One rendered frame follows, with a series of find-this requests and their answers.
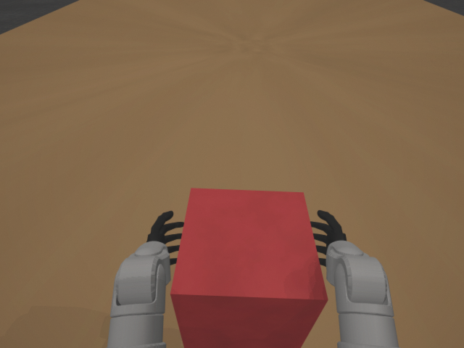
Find carton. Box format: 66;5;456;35
170;188;328;348

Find robot left forearm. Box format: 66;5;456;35
106;241;171;348

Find right robot hand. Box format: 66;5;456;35
310;210;347;267

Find robot right forearm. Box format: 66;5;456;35
326;241;400;348

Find left robot hand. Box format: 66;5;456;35
147;211;184;265

